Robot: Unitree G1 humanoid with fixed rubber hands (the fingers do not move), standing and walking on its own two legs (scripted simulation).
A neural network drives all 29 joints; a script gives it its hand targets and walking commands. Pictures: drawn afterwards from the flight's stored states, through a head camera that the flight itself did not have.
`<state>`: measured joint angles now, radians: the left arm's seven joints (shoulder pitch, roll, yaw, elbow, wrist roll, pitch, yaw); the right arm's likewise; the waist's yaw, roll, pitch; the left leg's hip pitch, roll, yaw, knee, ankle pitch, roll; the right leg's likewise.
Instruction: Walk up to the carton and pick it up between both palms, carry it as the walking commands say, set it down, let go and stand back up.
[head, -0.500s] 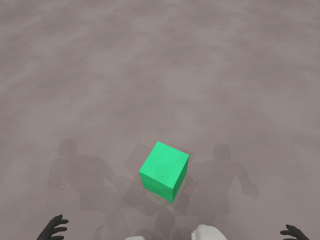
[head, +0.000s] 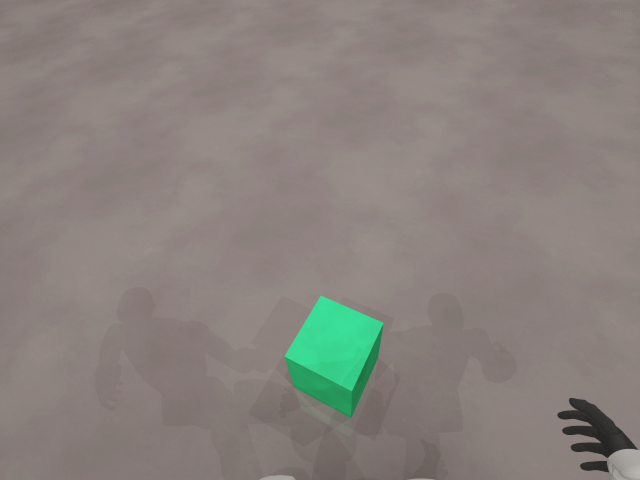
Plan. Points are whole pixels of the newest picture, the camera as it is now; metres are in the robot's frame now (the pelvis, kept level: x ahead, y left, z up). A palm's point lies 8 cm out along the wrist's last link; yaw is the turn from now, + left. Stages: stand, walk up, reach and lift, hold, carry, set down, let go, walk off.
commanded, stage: walk up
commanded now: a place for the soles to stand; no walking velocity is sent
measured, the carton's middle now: (335, 357) +0.52 +0.01 -0.65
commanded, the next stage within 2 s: none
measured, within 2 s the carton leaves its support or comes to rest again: neither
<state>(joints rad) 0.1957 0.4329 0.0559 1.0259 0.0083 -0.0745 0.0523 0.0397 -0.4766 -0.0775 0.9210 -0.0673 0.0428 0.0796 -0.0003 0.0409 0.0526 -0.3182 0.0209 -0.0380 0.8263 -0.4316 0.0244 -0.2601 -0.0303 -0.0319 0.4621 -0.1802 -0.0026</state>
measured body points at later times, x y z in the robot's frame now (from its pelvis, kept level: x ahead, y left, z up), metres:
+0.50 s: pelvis +0.06 +0.14 -0.03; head +0.07 +0.11 +0.42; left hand +0.22 +0.49 -0.08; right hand +0.06 -0.21 -0.13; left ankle +0.07 +0.25 -0.72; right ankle +0.09 +0.03 -0.74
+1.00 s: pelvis +0.13 +0.23 -0.04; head +0.16 +0.22 +0.41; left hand +0.37 +0.50 -0.13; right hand +0.07 -0.14 -0.11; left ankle +0.22 +0.34 -0.74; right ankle +0.10 +0.12 -0.74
